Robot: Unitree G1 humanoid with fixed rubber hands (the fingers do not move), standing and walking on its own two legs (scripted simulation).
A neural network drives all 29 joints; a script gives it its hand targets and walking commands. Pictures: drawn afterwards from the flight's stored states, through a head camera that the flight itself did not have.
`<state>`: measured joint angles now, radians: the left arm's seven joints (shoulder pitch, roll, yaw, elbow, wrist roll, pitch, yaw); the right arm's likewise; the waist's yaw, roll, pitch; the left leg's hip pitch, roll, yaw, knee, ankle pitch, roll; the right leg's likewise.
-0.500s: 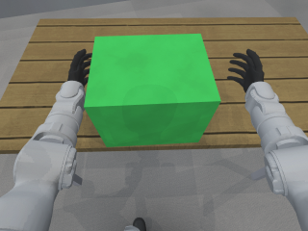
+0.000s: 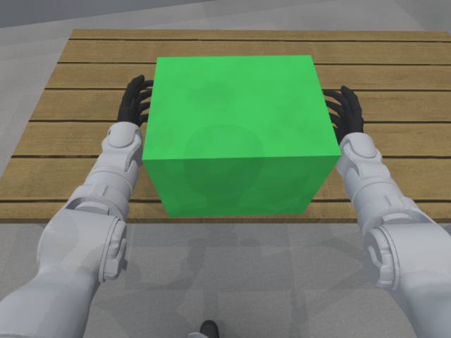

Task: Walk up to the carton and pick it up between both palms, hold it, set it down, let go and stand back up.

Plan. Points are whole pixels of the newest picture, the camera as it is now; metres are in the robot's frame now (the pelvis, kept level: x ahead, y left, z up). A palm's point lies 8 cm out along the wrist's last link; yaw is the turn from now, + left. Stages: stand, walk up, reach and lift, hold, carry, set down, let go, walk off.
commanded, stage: reach and lift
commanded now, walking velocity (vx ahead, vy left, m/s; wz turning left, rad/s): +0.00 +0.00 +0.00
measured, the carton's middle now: (235, 141) +0.47 +0.02 +0.04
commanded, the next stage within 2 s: none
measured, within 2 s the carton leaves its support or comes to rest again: leaves its support in 1.64 s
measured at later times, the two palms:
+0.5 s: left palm (135, 120) +0.47 +0.20 +0.09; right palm (343, 130) +0.46 -0.17 +0.08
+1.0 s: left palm (138, 123) +0.47 +0.19 +0.08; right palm (346, 138) +0.45 -0.17 +0.08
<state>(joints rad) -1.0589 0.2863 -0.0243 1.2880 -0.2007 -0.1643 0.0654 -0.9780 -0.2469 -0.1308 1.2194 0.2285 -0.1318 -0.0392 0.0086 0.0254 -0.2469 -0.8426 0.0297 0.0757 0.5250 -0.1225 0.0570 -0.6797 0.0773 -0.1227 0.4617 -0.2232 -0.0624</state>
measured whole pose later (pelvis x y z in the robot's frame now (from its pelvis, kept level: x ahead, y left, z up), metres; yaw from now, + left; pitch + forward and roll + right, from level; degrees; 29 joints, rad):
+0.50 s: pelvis +0.00 +0.00 +0.00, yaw -1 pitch +23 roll -3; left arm -1.05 0.24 0.11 1.29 -0.08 -0.18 0.08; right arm -0.99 -0.21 -0.23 1.24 0.11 -0.16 0.00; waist 0.01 0.01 -0.22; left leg -0.78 0.03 0.10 0.49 -0.12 0.06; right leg -0.62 0.07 -0.10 0.43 -0.21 -0.05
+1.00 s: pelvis +0.02 +0.00 +0.02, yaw -1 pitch +17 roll -1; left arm -0.97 0.18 0.33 1.24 0.13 -0.21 0.03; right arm -0.85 -0.08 -0.54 1.09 -0.22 -0.24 0.05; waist 0.02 -0.01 -0.12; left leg -0.58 0.00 0.13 0.37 -0.10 0.06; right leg -0.45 0.06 -0.07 0.35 -0.20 -0.05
